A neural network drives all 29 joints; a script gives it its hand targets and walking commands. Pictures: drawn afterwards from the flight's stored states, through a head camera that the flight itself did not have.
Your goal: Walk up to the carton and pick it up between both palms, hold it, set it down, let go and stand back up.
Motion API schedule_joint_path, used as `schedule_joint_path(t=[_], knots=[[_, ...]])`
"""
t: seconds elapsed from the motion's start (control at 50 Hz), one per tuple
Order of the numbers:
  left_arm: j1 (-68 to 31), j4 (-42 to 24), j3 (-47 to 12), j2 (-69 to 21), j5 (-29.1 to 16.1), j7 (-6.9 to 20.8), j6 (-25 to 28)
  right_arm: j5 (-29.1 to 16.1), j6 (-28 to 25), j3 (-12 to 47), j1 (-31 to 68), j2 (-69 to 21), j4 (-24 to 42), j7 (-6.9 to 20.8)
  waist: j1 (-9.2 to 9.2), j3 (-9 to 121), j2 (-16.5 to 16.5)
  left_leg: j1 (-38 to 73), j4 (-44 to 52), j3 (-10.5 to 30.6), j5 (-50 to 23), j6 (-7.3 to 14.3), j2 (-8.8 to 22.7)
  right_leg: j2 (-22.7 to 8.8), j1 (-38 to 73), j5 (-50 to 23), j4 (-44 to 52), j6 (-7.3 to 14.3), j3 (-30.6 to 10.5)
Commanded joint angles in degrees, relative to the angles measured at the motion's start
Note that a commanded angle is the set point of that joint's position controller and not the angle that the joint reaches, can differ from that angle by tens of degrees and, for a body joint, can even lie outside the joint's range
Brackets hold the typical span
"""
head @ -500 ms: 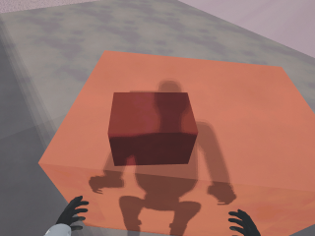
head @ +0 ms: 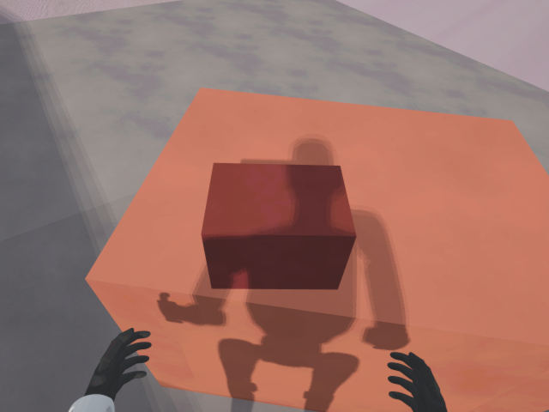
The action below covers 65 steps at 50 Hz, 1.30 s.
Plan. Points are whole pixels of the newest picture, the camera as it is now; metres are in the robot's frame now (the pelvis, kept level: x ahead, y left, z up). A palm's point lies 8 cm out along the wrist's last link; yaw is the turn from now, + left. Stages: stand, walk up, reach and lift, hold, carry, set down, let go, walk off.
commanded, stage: reach and lift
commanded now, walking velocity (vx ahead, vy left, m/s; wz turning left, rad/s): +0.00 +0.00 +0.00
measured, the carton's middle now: (276, 226) +0.44 +0.03 -0.01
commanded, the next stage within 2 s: none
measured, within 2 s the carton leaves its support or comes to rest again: neither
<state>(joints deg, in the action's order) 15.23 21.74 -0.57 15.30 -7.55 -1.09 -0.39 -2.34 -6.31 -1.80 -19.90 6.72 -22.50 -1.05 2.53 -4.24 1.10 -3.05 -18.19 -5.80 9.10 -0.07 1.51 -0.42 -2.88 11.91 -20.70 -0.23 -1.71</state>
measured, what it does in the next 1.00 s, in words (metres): stands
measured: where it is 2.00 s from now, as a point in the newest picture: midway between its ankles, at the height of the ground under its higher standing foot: outside the picture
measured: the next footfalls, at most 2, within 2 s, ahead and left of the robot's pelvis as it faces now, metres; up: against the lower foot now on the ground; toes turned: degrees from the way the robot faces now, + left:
none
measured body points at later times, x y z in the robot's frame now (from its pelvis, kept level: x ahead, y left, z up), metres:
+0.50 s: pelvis +0.02 +0.00 +0.00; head +0.00 +0.01 +0.45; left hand +0.19 +0.25 +0.00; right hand +0.22 -0.19 -0.01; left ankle +0.02 +0.12 -0.75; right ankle +0.00 -0.12 -0.75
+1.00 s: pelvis +0.01 +0.00 +0.00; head +0.02 +0.00 +0.45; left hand +0.27 +0.25 +0.05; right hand +0.29 -0.18 +0.04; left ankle +0.02 +0.12 -0.75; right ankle +0.00 -0.12 -0.75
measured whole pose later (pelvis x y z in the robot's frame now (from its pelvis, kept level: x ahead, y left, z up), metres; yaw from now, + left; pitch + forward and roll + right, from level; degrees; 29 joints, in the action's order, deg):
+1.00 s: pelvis +0.01 +0.00 +0.00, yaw +1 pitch -2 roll +0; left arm 2.9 3.8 1.9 16.9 -15.3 -1.5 -10.1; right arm -13.0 6.7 -1.2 -6.3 9.2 -4.0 -5.7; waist 4.3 -2.2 0.6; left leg -7.3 -18.4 -4.3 9.4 -0.6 1.8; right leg -0.1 -5.7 11.8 -19.1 0.2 -0.3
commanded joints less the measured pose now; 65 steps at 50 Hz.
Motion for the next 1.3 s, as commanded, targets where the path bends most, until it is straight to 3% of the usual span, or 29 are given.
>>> schedule_joint_path(t=[0.0, 0.02, 0.06, 0.1, 0.14, 0.24, 0.26, 0.28, 0.32, 0.34, 0.38, 0.44, 0.5, 0.54, 0.56, 0.58, 0.62, 0.66, 0.7, 0.76, 0.8, 0.88, 0.98, 1.08, 1.1, 1.14, 1.16, 1.2, 1.28], knots=[[-5.46, -13.14, 2.12, 7.45, -0.21, -0.95, 4.00, -2.73, -2.73, -0.49, 4.15, 3.80, 9.92, 0.15, 0.83, 2.09, -4.48, 4.05, 3.16, 1.78, -2.19, -0.20, -0.78, 0.62, -7.45, 2.21, 7.20, 1.61, -0.42], [-5.69, -14.71, 2.20, 7.67, -0.03, -1.25, 4.56, -3.09, -2.98, -0.82, 3.73, 4.76, 9.84, 0.30, 0.19, 3.50, -6.15, 4.41, 2.59, 2.13, -4.85, -0.94, -0.77, 0.89, -6.66, 0.44, 6.77, 1.90, -0.20], [-4.33, -16.25, 2.25, 6.93, 0.07, -1.97, 5.64, -4.23, -4.16, -1.27, 4.57, 5.82, 11.14, 0.73, 0.99, 5.06, -7.05, 4.82, 2.68, 2.94, -6.57, -1.84, -0.14, 1.67, -5.80, -1.92, 5.86, 2.33, 0.75], [-5.01, -15.64, 1.98, 7.20, -0.35, -2.10, 6.27, -4.90, -3.99, -0.99, 4.84, 5.36, 10.59, 0.93, 0.25, 3.36, -6.86, 1.53, 3.51, 2.69, -3.26, -1.36, -0.05, 1.46, -5.67, 0.88, 6.06, 2.28, 0.16], [-2.55, -15.24, 1.35, 6.46, -1.10, -1.73, 6.14, -5.32, -3.88, -1.13, 3.79, 6.18, 11.75, 0.62, -0.27, 2.90, -4.77, 3.13, 2.93, 2.78, -5.52, -1.24, -0.33, 1.11, -5.20, -0.95, 6.85, 2.36, -0.16], [0.06, -18.62, 2.47, 6.60, -1.26, -1.11, 6.84, -7.31, -4.55, 0.39, 3.00, 5.48, 15.77, 0.30, 1.71, 3.49, -4.44, 5.52, 0.68, 3.10, -15.82, -1.91, -1.23, 1.66, -4.49, -6.29, 7.47, 2.23, 0.50], [0.45, -19.02, 1.88, 6.77, -1.83, -0.76, 7.37, -6.87, -5.03, 0.33, 2.89, 5.96, 17.18, 0.07, 0.75, 3.78, -2.51, 6.36, 0.22, 3.60, -18.09, -1.97, -1.24, 1.84, -4.54, -7.96, 7.41, 2.18, 0.31], [1.52, -20.45, 2.16, 6.36, -2.68, -0.51, 8.17, -6.81, -5.59, -0.45, 2.42, 7.11, 18.53, 0.01, 1.05, 4.87, -1.84, 7.17, 0.01, 4.16, -18.85, -2.41, -1.09, 1.79, -4.19, -8.75, 7.50, 2.23, 0.35], [0.50, -20.44, 1.84, 6.61, -2.65, -0.20, 9.32, -7.53, -5.93, -0.48, 2.50, 6.04, 18.60, -0.24, 1.29, 4.49, -2.57, 5.31, -0.16, 3.14, -17.48, -2.46, -1.59, 1.56, -3.44, -8.47, 7.68, 1.89, -0.14], [-0.13, -20.64, 1.10, 7.06, -3.40, -0.22, 9.91, -6.88, -6.46, -0.91, 4.02, 6.37, 20.90, -0.53, 0.37, 5.47, -1.79, 6.22, -0.02, 3.72, -18.32, -2.17, -1.50, 1.44, -3.84, -9.67, 7.69, 1.97, -0.18], [-0.27, -21.03, 1.49, 7.57, -3.65, -0.41, 10.78, -7.71, -6.48, -0.21, 3.21, 5.51, 20.26, -0.56, 1.37, 4.19, -3.37, 6.36, 0.28, 3.68, -15.62, -2.19, -1.31, 1.43, -4.85, -5.61, 7.92, 2.48, -0.10], [-0.48, -24.72, 0.07, 7.55, -5.25, -0.17, 11.31, -9.32, -6.28, 0.03, 2.05, 5.94, 22.99, -1.05, -0.55, 4.72, -2.63, 7.96, -0.69, 3.99, -19.29, -2.57, -1.05, 1.80, -3.79, -8.19, 7.73, 2.57, 0.34], [0.36, -23.90, 1.36, 7.54, -5.03, 0.15, 11.11, -9.99, -5.72, 0.68, 2.39, 5.25, 23.74, -1.35, 1.35, 2.61, -2.78, 6.02, 0.10, 3.58, -17.29, -1.90, -1.62, 0.90, -3.79, -7.45, 8.20, 2.53, -0.91], [-2.07, -25.07, 1.68, 8.67, -5.30, -0.09, 10.54, -10.30, -4.89, 1.07, 4.34, 5.28, 25.03, -1.88, 0.74, 4.49, -3.72, 5.71, -0.16, 3.89, -16.95, -1.81, -1.45, 0.76, -3.82, -6.97, 8.15, 2.54, -1.03], [-3.22, -26.28, 2.60, 9.31, -5.38, -0.19, 10.19, -10.70, -4.01, 1.05, 4.31, 4.73, 25.57, -1.89, 1.34, 3.74, -3.60, 5.10, -0.06, 4.21, -16.55, -1.43, -1.42, 0.18, -3.84, -7.00, 7.85, 2.28, -1.64], [-3.88, -27.78, 2.11, 8.97, -5.84, -0.01, 9.49, -10.80, -3.33, 0.94, 4.59, 5.50, 26.78, -1.97, 0.37, 4.72, -3.48, 5.06, -0.16, 4.07, -16.98, -1.91, -1.23, 0.58, -3.43, -7.03, 7.95, 2.67, -1.17], [-4.49, -28.39, 3.06, 8.47, -5.83, -0.17, 7.59, -10.53, -2.18, 0.72, 6.22, 5.33, 29.46, -2.32, 1.77, 4.02, -4.15, 5.24, 0.42, 3.62, -16.39, -1.58, -1.41, 0.66, -4.53, -5.99, 7.93, 2.29, -1.27], [-5.91, -26.57, 3.42, 9.28, -6.76, 0.04, 5.02, -9.38, -0.12, 0.38, 8.77, 5.91, 31.73, -2.84, 1.95, 2.96, -1.22, 3.09, 1.52, 3.58, -11.08, -0.96, -1.54, 0.16, -4.76, -2.64, 8.41, 2.07, -1.43], [-7.92, -27.54, 3.69, 8.77, -7.19, 0.04, 2.65, -8.86, 1.97, 0.05, 10.08, 5.63, 32.92, -3.32, 2.29, 3.77, -0.63, 3.43, 1.55, 3.40, -12.04, -0.94, -1.64, 0.16, -5.73, -3.56, 8.43, 1.79, -1.72], [-14.21, -29.35, 4.37, 9.58, -7.18, 0.31, -1.30, -9.55, 5.99, -0.92, 12.70, 5.01, 32.58, -4.00, 1.63, 4.72, -2.59, 2.39, 2.05, 2.69, -6.80, -0.77, -1.35, -0.38, -7.05, 0.87, 8.77, 1.81, -1.82], [-18.02, -27.27, 4.92, 9.31, -8.05, 0.15, -3.36, -8.76, 8.20, -2.10, 17.22, 6.42, 31.39, -4.26, 1.24, 5.22, -3.06, 2.35, 2.07, 3.14, -6.25, -0.75, -1.04, -0.35, -9.78, 2.38, 8.36, 1.99, -1.38], [-22.67, -30.22, 5.95, 10.44, -7.56, -0.66, -5.82, -9.62, 10.26, -1.61, 21.39, 6.76, 30.35, -4.37, 1.96, 9.96, -4.25, 3.42, 1.01, 3.40, -9.03, -0.99, -0.68, 0.47, -9.08, 1.27, 7.08, 2.03, -0.58], [-27.16, -30.32, 8.19, 9.59, -7.06, -0.03, -9.25, -11.75, 11.22, -1.65, 26.97, 9.00, 28.94, -4.97, 1.24, 15.90, -4.75, 6.78, -1.05, 3.44, -15.53, -1.74, -0.99, 0.95, -7.32, -4.95, 6.67, 1.80, -0.21], [-30.93, -28.63, 9.89, 9.97, -7.09, 1.54, -12.67, -12.83, 11.80, -0.88, 33.21, 10.04, 28.54, -6.03, 1.06, 18.36, -1.46, 6.82, -2.11, 3.58, -20.12, -0.64, -1.41, 1.39, -5.00, -12.11, 5.63, 0.11, -0.33], [-32.82, -30.01, 10.41, 10.20, -6.60, 1.81, -13.40, -13.34, 11.61, -0.81, 34.29, 10.87, 28.01, -6.32, 0.55, 19.38, -3.69, 7.38, -3.25, 3.31, -22.75, -1.45, -1.75, 1.77, -4.03, -14.22, 5.19, 0.30, 0.25], [-35.43, -32.17, 11.98, 11.41, -6.05, 1.91, -14.62, -13.94, 10.82, -1.08, 38.58, 12.36, 31.01, -6.67, 1.33, 23.51, -1.42, 8.58, -3.82, 3.24, -25.90, -1.62, -2.01, 2.43, -2.72, -17.80, 4.92, -0.50, 0.55], [-31.33, -32.06, 12.30, 10.43, -5.47, 1.91, -15.03, -14.47, 10.16, -0.23, 35.88, 12.30, 30.49, -6.81, 1.56, 23.21, -0.95, 9.25, -4.57, 3.62, -28.38, -1.47, -1.81, 2.35, -1.99, -21.67, 4.20, -0.66, 0.64], [-33.71, -31.37, 12.21, 10.01, -5.72, 2.49, -15.91, -14.74, 10.06, 0.43, 38.67, 12.98, 29.52, -6.98, 0.68, 23.02, -0.39, 8.99, -4.70, 3.95, -30.48, -1.95, -2.06, 2.59, -1.87, -24.43, 4.28, -0.73, 0.71], [-40.15, -27.33, 13.56, 10.05, -5.20, 3.71, -18.94, -15.08, 12.91, 0.57, 43.11, 13.34, 24.03, -7.82, -0.46, 19.33, -0.13, 6.85, -3.03, 3.50, -25.65, -1.63, -1.88, 2.62, -2.37, -21.99, 4.60, -0.94, 0.76]])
